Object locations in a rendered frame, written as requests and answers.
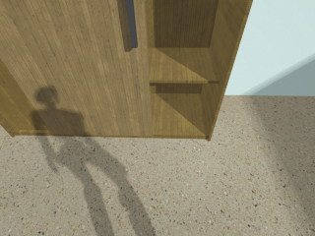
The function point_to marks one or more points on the wardrobe door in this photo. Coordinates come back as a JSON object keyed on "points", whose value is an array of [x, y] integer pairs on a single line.
{"points": [[74, 61], [15, 107]]}

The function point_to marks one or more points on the handle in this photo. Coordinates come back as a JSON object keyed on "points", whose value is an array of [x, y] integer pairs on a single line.
{"points": [[132, 23]]}

